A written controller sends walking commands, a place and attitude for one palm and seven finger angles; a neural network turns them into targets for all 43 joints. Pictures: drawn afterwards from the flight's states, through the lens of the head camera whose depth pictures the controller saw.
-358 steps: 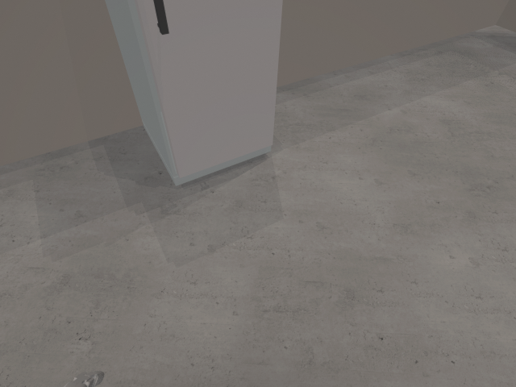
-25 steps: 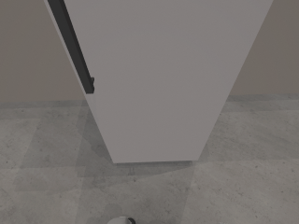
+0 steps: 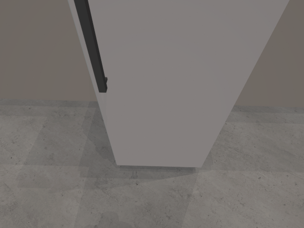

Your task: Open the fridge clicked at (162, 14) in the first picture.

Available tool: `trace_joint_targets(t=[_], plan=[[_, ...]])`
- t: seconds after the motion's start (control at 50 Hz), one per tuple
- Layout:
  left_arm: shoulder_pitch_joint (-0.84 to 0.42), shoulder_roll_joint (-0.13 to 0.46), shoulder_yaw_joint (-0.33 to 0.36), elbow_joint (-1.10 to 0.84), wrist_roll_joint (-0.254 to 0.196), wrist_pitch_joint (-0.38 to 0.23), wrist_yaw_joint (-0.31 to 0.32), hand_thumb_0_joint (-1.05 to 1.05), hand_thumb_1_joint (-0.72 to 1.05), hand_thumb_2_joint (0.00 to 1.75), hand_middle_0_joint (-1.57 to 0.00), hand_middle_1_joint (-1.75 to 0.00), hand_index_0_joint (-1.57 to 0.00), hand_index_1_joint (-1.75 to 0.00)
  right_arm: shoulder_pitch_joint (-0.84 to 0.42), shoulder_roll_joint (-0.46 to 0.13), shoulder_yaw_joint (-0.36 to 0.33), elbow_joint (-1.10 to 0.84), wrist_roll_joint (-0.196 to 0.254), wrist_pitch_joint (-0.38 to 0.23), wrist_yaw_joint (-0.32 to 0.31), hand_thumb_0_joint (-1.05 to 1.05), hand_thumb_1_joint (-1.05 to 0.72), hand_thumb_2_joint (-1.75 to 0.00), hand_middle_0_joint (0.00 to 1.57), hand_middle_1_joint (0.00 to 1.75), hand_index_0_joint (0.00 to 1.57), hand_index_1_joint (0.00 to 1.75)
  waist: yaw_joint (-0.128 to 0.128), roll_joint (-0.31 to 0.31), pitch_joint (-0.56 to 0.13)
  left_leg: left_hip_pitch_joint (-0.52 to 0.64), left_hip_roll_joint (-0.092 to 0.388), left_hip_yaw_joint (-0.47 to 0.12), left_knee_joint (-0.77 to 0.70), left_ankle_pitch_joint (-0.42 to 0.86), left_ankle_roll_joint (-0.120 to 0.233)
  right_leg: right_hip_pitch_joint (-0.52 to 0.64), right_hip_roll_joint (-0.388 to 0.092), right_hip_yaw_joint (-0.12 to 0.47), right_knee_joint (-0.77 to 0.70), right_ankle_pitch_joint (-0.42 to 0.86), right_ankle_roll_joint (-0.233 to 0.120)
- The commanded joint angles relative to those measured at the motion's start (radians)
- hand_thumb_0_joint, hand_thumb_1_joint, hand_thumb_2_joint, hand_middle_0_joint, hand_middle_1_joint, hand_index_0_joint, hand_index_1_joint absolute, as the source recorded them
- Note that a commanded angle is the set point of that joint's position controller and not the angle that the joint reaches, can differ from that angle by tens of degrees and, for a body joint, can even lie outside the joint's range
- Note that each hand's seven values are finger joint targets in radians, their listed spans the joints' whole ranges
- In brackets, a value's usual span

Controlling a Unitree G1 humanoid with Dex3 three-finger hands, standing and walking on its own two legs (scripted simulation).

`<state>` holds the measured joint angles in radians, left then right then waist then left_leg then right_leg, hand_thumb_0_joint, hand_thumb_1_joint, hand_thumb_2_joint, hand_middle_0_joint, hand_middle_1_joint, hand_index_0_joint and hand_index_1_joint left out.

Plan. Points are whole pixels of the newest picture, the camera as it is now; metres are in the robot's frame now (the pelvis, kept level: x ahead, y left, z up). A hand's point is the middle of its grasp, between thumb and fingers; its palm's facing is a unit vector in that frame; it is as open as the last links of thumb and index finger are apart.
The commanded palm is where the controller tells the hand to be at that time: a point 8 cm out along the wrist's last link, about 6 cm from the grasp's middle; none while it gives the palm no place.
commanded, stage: come to a stop and stand still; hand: left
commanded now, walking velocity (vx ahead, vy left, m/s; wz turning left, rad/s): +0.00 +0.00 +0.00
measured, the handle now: (91, 31) +0.54 +0.22 +0.24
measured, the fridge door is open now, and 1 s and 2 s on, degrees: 0 0 0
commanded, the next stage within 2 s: look again from close up in 0.46 s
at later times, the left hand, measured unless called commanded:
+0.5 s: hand out of the picture +0.00 +0.19 -0.18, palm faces +0.01 -0.98 -0.18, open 7.3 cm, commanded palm none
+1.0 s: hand out of the picture +0.02 +0.21 -0.17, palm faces +0.02 -0.97 -0.26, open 7.4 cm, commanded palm none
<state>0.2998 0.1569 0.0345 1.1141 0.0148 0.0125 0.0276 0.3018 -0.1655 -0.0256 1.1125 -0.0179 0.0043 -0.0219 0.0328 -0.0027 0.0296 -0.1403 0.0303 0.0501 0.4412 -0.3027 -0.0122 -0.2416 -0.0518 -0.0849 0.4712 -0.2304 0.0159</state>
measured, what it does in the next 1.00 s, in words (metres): stands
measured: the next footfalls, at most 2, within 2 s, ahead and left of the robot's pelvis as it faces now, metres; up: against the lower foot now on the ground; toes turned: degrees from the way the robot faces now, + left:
none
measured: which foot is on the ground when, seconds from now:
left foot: down 0.00-1.00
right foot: down 0.00-1.00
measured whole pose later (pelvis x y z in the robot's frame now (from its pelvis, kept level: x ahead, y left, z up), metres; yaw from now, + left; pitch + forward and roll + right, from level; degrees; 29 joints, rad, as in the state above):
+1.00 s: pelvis -0.04 +0.01 +0.00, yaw +0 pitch -4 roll +0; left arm 0.26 0.24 0.01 1.00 0.02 0.00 0.02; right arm 0.24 -0.26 -0.03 0.99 -0.02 0.00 -0.01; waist 0.00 -0.01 -0.01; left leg -0.16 0.03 0.06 0.52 -0.29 0.00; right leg -0.24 -0.06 -0.07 0.50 -0.19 0.02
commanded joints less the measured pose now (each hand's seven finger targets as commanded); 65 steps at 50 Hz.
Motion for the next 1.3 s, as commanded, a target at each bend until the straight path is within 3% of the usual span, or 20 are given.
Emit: trace_joint_targets(t=[0.0,0.04,0.12,0.18,0.34,0.5,0.52,0.54,0.56,0.58,0.6,0.62,0.66,0.68,0.76,0.86,0.96,1.22,1.28], plan=[[0.008,0.070,-0.003,-0.016,-0.004,-0.020,0.001,0.00,0.90,0.90,-0.20,-0.30,-0.20,-0.30,0.039,-0.084,-0.001,-0.020,0.009,-0.027,-0.018,0.00,-0.90,-0.90,0.20,0.30,0.20,0.30,-0.013,0.074,0.016,-0.046,0.117,-0.073,-0.119,0.281,0.035,0.072,-0.051,0.060,-0.064,0.157,-0.011],[0.022,0.073,-0.007,0.005,-0.005,-0.018,0.003,0.00,0.90,0.90,-0.20,-0.30,-0.20,-0.30,0.034,-0.076,0.003,-0.008,0.011,-0.027,-0.022,0.00,-0.90,-0.90,0.20,0.30,0.20,0.30,-0.011,0.083,0.044,-0.043,0.111,-0.061,-0.117,0.295,0.031,0.074,-0.057,0.066,-0.074,0.167,-0.012],[0.026,0.067,-0.014,0.024,-0.003,-0.013,0.006,0.00,0.90,0.90,-0.20,-0.30,-0.20,-0.30,0.048,-0.069,0.006,0.006,0.012,-0.027,-0.025,0.00,-0.90,-0.90,0.20,0.30,0.20,0.30,-0.016,0.020,0.077,-0.043,0.105,-0.065,-0.126,0.275,0.029,0.067,-0.058,0.066,-0.086,0.169,-0.009],[0.027,0.059,-0.017,0.029,-0.003,-0.012,0.008,0.00,0.90,0.90,-0.20,-0.30,-0.20,-0.30,0.050,-0.066,0.007,0.009,0.012,-0.029,-0.025,0.00,-0.90,-0.90,0.20,0.30,0.20,0.30,-0.017,0.017,0.087,-0.050,0.102,-0.069,-0.144,0.241,0.031,0.066,-0.060,0.066,-0.091,0.149,-0.005],[0.025,0.063,-0.016,0.028,-0.005,-0.015,0.011,0.00,0.90,0.90,-0.20,-0.30,-0.20,-0.30,0.069,-0.064,0.005,0.015,0.012,-0.037,-0.028,0.00,-0.90,-0.90,0.20,0.30,0.20,0.30,-0.023,0.027,0.032,-0.009,0.099,-0.058,-0.127,0.353,0.030,0.104,-0.064,0.062,-0.074,0.212,-0.007],[0.023,0.061,-0.017,0.025,-0.005,-0.015,0.013,0.00,0.90,0.90,-0.20,-0.30,-0.20,-0.30,0.080,-0.054,0.002,0.025,0.013,-0.035,-0.027,0.00,-0.90,-0.90,0.20,0.30,0.20,0.30,-0.024,0.019,0.060,-0.025,0.096,-0.054,-0.139,0.286,0.030,0.097,-0.065,0.066,-0.084,0.192,-0.007],[0.001,0.244,-0.021,-0.072,0.006,-0.042,0.011,0.00,0.90,0.90,-0.20,-0.30,-0.20,-0.30,0.019,-0.194,0.004,-0.104,0.008,-0.038,-0.007,0.00,-0.90,-0.90,0.20,0.30,0.20,0.30,-0.050,-0.023,0.118,-0.097,0.052,-0.089,-0.123,0.467,0.003,0.081,-0.032,0.033,-0.002,0.282,-0.028],[0.047,0.158,0.004,-0.083,0.008,-0.045,0.017,0.00,0.90,0.90,-0.20,-0.30,-0.20,-0.30,0.049,-0.181,-0.026,-0.117,-0.005,-0.068,-0.019,0.00,-0.90,-0.90,0.20,0.30,0.20,0.30,-0.028,0.015,-0.051,-0.047,0.080,-0.095,-0.017,0.591,0.018,0.120,-0.054,0.054,0.083,0.269,-0.035],[0.042,0.158,0.016,-0.082,0.012,-0.046,0.016,0.00,0.90,0.90,-0.20,-0.30,-0.20,-0.30,0.063,-0.173,-0.041,-0.100,-0.003,-0.076,-0.032,0.00,-0.90,-0.90,0.20,0.30,0.20,0.30,-0.038,0.076,-0.148,0.021,0.091,-0.093,0.023,0.746,0.023,0.117,-0.053,0.048,0.118,0.348,-0.052],[0.056,0.143,0.000,-0.089,0.005,-0.045,0.016,0.00,0.90,0.90,-0.20,-0.30,-0.20,-0.30,0.073,-0.167,-0.032,-0.099,0.002,-0.072,-0.038,0.00,-0.90,-0.90,0.20,0.30,0.20,0.30,-0.035,0.082,-0.172,0.056,0.100,-0.090,0.040,0.752,0.039,0.102,-0.050,0.048,0.094,0.299,-0.055],[0.064,0.137,0.002,-0.102,0.006,-0.042,0.015,0.00,0.90,0.90,-0.20,-0.30,-0.20,-0.30,0.072,-0.161,-0.036,-0.110,0.003,-0.066,-0.038,0.00,-0.90,-0.90,0.20,0.30,0.20,0.30,-0.035,0.080,-0.163,0.047,0.096,-0.085,0.054,0.680,0.048,0.090,-0.047,0.048,0.075,0.286,-0.057],[0.072,0.131,0.003,-0.111,0.006,-0.037,0.013,0.00,0.90,0.90,-0.20,-0.30,-0.20,-0.30,0.066,-0.145,-0.030,-0.125,0.002,-0.056,-0.035,0.00,-0.90,-0.90,0.20,0.30,0.20,0.30,-0.034,0.000,-0.145,-0.002,0.088,-0.075,0.073,0.544,0.057,0.101,-0.050,0.055,0.059,0.299,-0.059],[0.046,0.155,0.013,-0.129,0.009,-0.027,0.013,0.00,0.90,0.90,-0.20,-0.30,-0.20,-0.30,0.044,-0.143,-0.038,-0.143,0.005,-0.038,-0.029,0.00,-0.90,-0.90,0.20,0.30,0.20,0.30,-0.042,-0.047,-0.028,-0.116,0.054,-0.054,0.053,0.251,0.054,0.077,-0.078,0.081,0.032,0.279,-0.064],[0.032,0.163,0.014,-0.141,0.009,-0.027,0.012,0.00,0.90,0.90,-0.20,-0.30,-0.20,-0.30,0.039,-0.146,-0.038,-0.149,0.005,-0.034,-0.025,0.00,-0.90,-0.90,0.20,0.30,0.20,0.30,-0.046,-0.052,0.007,-0.139,0.053,-0.055,0.036,0.202,0.054,0.055,-0.078,0.085,0.026,0.253,-0.064],[0.006,0.195,0.013,-0.166,0.005,-0.033,0.010,0.00,0.90,0.90,-0.20,-0.30,-0.20,-0.30,0.004,-0.162,-0.036,-0.161,0.003,-0.027,-0.012,0.00,-0.90,-0.90,0.20,0.30,0.20,0.30,-0.045,-0.027,0.054,-0.149,0.055,-0.060,0.012,0.135,0.052,0.015,-0.073,0.108,-0.020,0.144,-0.059],[-0.029,0.225,0.011,-0.176,0.003,-0.035,0.005,0.00,0.90,0.90,-0.20,-0.30,-0.20,-0.30,-0.033,-0.197,-0.032,-0.169,0.001,-0.026,-0.001,0.00,-0.90,-0.90,0.20,0.30,0.20,0.30,-0.041,0.002,0.061,-0.147,0.061,-0.068,-0.033,0.056,0.048,0.005,-0.070,0.126,-0.080,0.010,-0.049],[-0.044,0.245,0.011,-0.177,0.004,-0.034,0.000,0.00,0.90,0.90,-0.20,-0.30,-0.20,-0.30,-0.044,-0.218,-0.030,-0.171,-0.001,-0.021,0.008,0.00,-0.90,-0.90,0.20,0.30,0.20,0.30,-0.041,-0.011,0.069,-0.160,0.055,-0.076,-0.072,-0.049,0.044,-0.008,-0.074,0.141,-0.136,-0.121,-0.042],[0.009,0.217,0.005,-0.138,0.009,-0.027,0.002,0.00,0.90,0.90,-0.20,-0.30,-0.20,-0.30,0.010,-0.207,-0.026,-0.126,-0.001,-0.013,0.015,0.00,-0.90,-0.90,0.20,0.30,0.20,0.30,-0.035,0.001,0.069,-0.226,0.065,-0.109,-0.137,-0.177,0.043,0.015,-0.067,0.120,-0.151,-0.172,-0.021],[0.029,0.206,0.005,-0.126,0.009,-0.026,0.003,0.00,0.90,0.90,-0.20,-0.30,-0.20,-0.30,0.028,-0.196,-0.027,-0.112,0.000,-0.011,0.014,0.00,-0.90,-0.90,0.20,0.30,0.20,0.30,-0.034,-0.021,0.081,-0.242,0.061,-0.109,-0.130,-0.180,0.043,0.011,-0.068,0.125,-0.154,-0.183,-0.020]])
